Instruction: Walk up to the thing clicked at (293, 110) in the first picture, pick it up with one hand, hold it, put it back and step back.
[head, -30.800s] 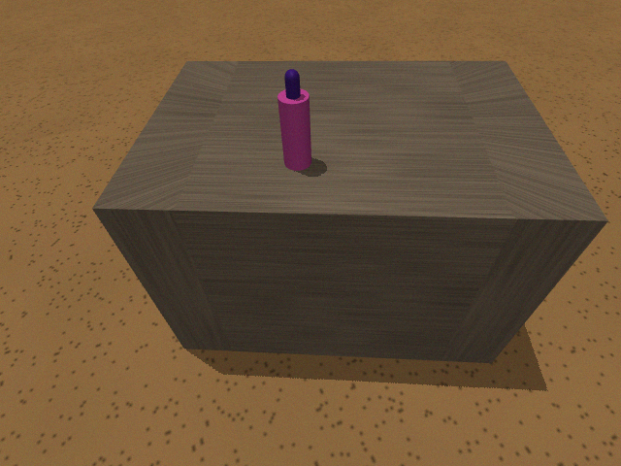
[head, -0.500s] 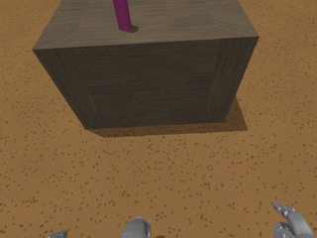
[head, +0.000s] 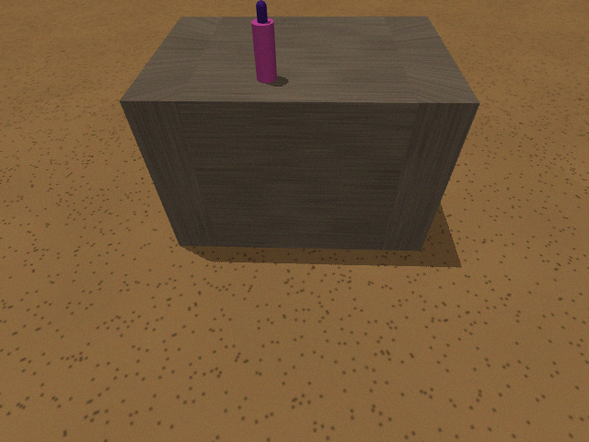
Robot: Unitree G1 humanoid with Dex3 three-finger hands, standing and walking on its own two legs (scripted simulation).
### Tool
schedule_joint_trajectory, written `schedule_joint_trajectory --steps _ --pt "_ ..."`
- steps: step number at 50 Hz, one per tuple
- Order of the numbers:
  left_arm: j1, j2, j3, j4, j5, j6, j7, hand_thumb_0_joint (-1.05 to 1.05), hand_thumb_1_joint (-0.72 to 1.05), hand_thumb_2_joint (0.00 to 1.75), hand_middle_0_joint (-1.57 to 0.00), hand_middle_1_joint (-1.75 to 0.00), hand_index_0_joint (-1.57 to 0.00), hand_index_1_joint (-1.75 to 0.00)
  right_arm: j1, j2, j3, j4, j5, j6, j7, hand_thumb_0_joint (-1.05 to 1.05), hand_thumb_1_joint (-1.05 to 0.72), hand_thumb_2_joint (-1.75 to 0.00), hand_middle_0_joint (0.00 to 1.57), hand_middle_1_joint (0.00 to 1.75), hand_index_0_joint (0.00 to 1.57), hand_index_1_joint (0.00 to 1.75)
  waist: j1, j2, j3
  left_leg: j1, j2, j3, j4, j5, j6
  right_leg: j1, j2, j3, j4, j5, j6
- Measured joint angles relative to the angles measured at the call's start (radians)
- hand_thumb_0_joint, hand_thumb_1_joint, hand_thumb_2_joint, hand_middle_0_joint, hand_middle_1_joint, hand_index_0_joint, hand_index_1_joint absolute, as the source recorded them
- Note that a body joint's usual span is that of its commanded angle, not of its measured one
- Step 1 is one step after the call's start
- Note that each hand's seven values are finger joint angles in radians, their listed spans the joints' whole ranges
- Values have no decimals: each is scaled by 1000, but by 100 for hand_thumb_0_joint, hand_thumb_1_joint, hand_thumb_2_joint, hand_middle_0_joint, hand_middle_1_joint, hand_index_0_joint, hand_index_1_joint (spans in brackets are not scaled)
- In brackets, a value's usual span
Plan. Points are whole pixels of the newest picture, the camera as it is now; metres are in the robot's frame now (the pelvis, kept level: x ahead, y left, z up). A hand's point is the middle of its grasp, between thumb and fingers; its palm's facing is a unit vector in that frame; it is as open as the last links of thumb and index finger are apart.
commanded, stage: step back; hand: left
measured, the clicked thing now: (264, 42) +1.16 +0.12 +0.05
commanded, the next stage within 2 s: stand in 0.70 s
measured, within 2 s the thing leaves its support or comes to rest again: neither
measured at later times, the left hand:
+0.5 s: hand out of the picture +0.10 +0.29 -0.15, palm faces +0.01 -0.94 -0.35, open 7.4 cm
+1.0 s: hand out of the picture +0.14 +0.26 -0.13, palm faces -0.04 -0.94 -0.33, open 7.4 cm
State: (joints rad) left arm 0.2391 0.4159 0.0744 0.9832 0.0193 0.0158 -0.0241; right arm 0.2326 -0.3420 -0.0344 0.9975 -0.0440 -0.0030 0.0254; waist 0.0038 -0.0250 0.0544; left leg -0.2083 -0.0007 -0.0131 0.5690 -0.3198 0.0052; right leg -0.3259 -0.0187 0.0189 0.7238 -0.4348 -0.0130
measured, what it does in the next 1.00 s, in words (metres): stands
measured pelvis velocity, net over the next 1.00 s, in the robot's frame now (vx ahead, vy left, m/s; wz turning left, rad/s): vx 0.04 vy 0.01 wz -0.01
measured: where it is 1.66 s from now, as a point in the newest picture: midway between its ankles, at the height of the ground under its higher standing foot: outside the picture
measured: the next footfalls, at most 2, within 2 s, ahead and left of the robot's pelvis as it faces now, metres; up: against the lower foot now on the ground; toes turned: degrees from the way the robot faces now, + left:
none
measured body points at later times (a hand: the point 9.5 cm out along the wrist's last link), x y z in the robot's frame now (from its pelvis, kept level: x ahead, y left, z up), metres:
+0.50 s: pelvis +0.04 +0.02 +0.00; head +0.05 +0.03 +0.45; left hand +0.10 +0.34 -0.13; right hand +0.13 -0.27 -0.12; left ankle +0.05 +0.14 -0.73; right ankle +0.03 -0.12 -0.73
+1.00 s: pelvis +0.04 +0.01 +0.02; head +0.05 +0.01 +0.47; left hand +0.14 +0.31 -0.11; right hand +0.13 -0.29 -0.11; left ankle +0.05 +0.14 -0.73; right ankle +0.03 -0.12 -0.73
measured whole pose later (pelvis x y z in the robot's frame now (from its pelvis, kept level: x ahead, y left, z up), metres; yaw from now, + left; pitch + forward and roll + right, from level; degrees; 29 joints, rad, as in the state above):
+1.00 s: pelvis +0.04 +0.01 +0.02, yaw +0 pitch -3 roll +0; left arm 0.06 0.34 0.00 1.12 0.01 -0.02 -0.01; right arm 0.06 -0.35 -0.01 1.12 0.00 -0.02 0.01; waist -0.01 0.01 0.07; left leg -0.13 0.03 0.01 0.34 -0.17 -0.02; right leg -0.09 -0.01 0.01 0.33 -0.20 0.02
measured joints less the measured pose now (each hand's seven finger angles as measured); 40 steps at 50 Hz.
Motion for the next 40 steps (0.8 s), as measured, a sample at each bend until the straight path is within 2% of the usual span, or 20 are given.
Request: schedule_joint_trajectory --steps 1,3,4,6,8,12,14,15,16,19,20,22,25,40 --pt "6 -4 1 8 2 -5 -1 1 91 90 -21 -30 -20 -30 -5 -1 -1 -4 0 2 2 1 -90 -90 21 30 21 30 1 3 -3 -2 7 4 10 -7 -4 34 4 -11 -61 15 -2" --pt "5 -26 1 24 10 -16 4 1 91 90 -21 -30 -20 -30 -18 -13 -4 -10 7 9 0 1 -90 -90 21 30 21 30 1 41 6 -12 41 -7 56 -33 -11 79 35 -32 -147 146 -3" --pt "6 -36 -1 26 15 -23 6 1 91 90 -21 -30 -20 -30 -21 -17 -6 -12 11 13 -3 1 -90 -90 21 30 21 30 2 57 4 -27 45 -28 91 -77 -3 83 46 -42 -155 167 -4" --pt "8 -50 -6 21 21 -36 4 0 91 90 -21 -30 -20 -30 -27 -21 -8 -10 15 18 -9 1 -90 -90 21 30 20 30 15 56 -3 -76 14 -56 198 -162 4 75 43 -42 -149 158 -15" --pt "4 -65 -11 14 20 -45 5 0 91 90 -21 -30 -20 -30 -29 -33 -11 -13 20 11 -9 1 -90 -90 21 30 20 30 26 56 4 -116 -7 -62 268 -174 8 83 30 -43 -162 159 -19" --pt "-4 -74 -22 11 20 -51 4 0 90 90 -21 -30 -20 -30 -33 -53 -20 -12 20 -7 -6 0 -90 -90 21 30 20 30 35 51 8 -129 10 -27 183 -145 1 89 3 -44 -172 158 4" --pt "-12 -67 -27 10 15 -43 3 0 90 90 -21 -30 -20 -30 -35 -55 -25 -9 18 -16 -7 0 -90 -90 21 30 20 30 31 41 9 -91 14 -7 51 -51 -2 80 -14 -44 -142 136 20" --pt "-17 -62 -30 11 11 -37 4 0 90 90 -21 -30 -20 -30 -40 -53 -27 -5 16 -20 -10 0 -90 -90 21 30 20 30 29 32 13 -79 6 0 17 48 -5 74 -25 -39 -118 121 28" --pt "-23 -57 -32 12 5 -30 6 0 90 90 -21 -30 -20 -30 -46 -47 -28 -1 12 -23 -14 0 -90 -90 21 30 20 30 30 19 17 -75 -3 11 14 74 -5 67 -35 -27 -97 109 27" --pt "-34 -42 -34 27 -7 -16 8 0 90 90 -21 -30 -20 -30 -64 -24 -13 8 12 -22 -13 0 -90 -90 21 30 20 30 25 4 9 -73 1 26 30 40 3 64 -17 -4 -73 22 2" --pt "-39 -36 -33 33 -8 -16 10 0 91 90 -21 -30 -20 -30 -71 -16 -8 11 12 -21 -12 0 -90 -90 21 30 20 30 23 2 9 -68 6 27 31 33 2 75 -11 -3 -92 43 -1" --pt "-51 -31 -33 46 -9 -23 14 0 91 90 -21 -30 -20 -30 -85 -2 2 19 17 -19 -12 0 -90 -90 21 30 20 30 20 6 11 -58 18 25 31 23 -2 105 -3 -9 -147 125 17" --pt "-70 -29 -37 59 -10 -31 15 0 91 90 -21 -30 -20 -30 -107 15 13 30 27 -17 -14 0 -90 -90 21 30 20 30 16 11 9 -40 28 25 8 25 -8 131 5 -10 -189 131 37" --pt "-177 -62 -65 95 -17 -32 20 0 91 90 -21 -30 -20 -30 -192 10 19 80 41 -18 -18 0 -90 -90 21 30 20 30 1 31 12 48 19 32 -133 88 -13 203 -4 -6 -299 176 37"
